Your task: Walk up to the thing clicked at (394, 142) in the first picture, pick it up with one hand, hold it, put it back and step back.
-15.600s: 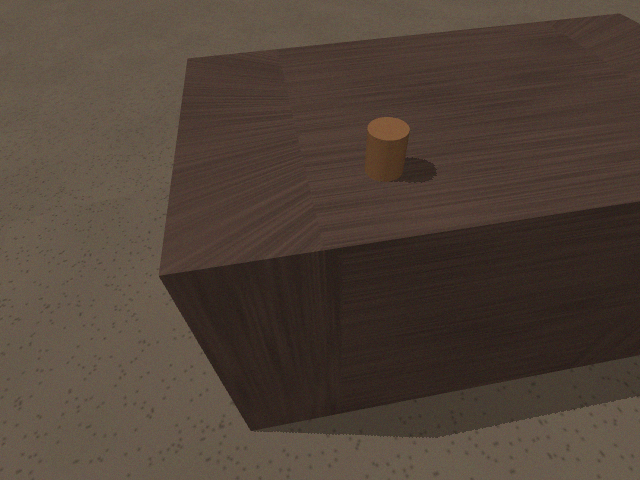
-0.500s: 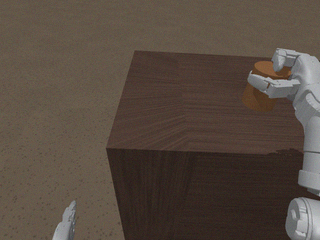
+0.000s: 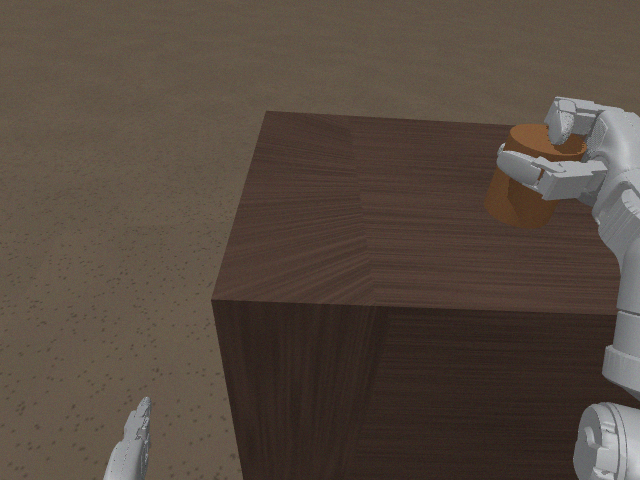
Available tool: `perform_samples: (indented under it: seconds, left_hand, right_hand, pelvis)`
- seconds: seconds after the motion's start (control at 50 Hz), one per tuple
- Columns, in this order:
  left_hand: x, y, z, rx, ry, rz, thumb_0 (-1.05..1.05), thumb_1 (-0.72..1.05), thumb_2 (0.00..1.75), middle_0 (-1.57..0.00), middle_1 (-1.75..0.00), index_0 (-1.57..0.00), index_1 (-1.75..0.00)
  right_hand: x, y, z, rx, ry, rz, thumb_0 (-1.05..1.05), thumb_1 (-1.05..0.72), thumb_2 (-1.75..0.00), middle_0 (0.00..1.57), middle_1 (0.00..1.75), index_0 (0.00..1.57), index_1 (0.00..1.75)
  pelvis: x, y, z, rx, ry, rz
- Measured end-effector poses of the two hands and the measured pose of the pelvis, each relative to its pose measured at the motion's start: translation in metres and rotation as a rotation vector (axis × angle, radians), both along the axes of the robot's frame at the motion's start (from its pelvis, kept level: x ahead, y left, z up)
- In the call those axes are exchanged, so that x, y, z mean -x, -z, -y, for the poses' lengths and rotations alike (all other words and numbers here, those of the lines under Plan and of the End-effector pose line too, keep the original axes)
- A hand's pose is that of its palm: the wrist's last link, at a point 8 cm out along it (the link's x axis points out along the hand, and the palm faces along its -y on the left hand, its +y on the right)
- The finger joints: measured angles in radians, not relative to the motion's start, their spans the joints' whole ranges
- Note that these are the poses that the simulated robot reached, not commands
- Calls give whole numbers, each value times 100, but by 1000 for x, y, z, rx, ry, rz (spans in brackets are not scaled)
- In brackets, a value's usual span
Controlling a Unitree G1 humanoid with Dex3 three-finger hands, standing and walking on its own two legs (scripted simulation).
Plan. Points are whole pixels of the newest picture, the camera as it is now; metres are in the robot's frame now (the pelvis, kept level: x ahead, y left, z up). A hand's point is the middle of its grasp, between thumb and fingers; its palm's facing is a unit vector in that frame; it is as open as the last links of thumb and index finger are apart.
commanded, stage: hold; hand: right
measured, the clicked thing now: (530, 176) +0.35 -0.18 +0.28
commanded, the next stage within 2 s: none
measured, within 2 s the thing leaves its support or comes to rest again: neither
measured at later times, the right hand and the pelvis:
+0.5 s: hand (554, 145) +0.33 -0.18 +0.32, palm faces +0.09 +1.00 -0.02, open 5.9 cm; pelvis +0.00 +0.00 +0.00, yaw +0 degrees
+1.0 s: hand (558, 153) +0.33 -0.19 +0.32, palm faces +0.11 +0.99 -0.03, open 5.9 cm; pelvis +0.00 +0.00 +0.00, yaw +0 degrees
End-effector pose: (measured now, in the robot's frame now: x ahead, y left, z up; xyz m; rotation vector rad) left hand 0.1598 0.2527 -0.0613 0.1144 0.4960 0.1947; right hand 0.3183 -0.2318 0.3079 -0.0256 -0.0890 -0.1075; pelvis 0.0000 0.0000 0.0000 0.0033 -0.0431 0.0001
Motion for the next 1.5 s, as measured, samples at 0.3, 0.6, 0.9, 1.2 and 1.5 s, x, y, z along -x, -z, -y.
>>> perform_samples:
  seconds: [0.3,0.6,0.9,1.2,1.5]
  left_hand:
    - [-7,-1,2,8,5,11,-1,-53,4,-5,-5,-5,-4]
    - [-3,0,3,19,7,21,-1,-53,4,-5,-5,-5,-4]
    - [-1,-1,-2,7,-5,24,-1,-53,4,-5,-5,-5,-4]
    - [-6,-1,5,14,-5,29,-1,-53,4,-5,-5,-5,-5]
    - [-5,0,6,13,10,21,-1,-54,5,-5,-5,-5,-5]
  right_hand:
    - [12,-10,0,7,-15,12,-2,26,-99,71,103,139,144]
    - [14,-14,-1,-2,-14,-1,-2,26,-99,71,103,138,145]
    - [16,-10,5,0,3,2,-2,26,-99,71,103,138,144]
    - [13,-7,6,-2,-4,-2,-2,26,-100,71,103,137,144]
    - [9,-13,2,-3,-23,-4,-2,27,-100,71,103,138,145]
  pelvis:
    - [-1,0,1,-2,6,6]
    - [1,0,0,-1,6,9]
    - [3,0,0,-1,5,8]
    - [0,0,3,-3,5,8]
    - [0,0,3,-3,5,10]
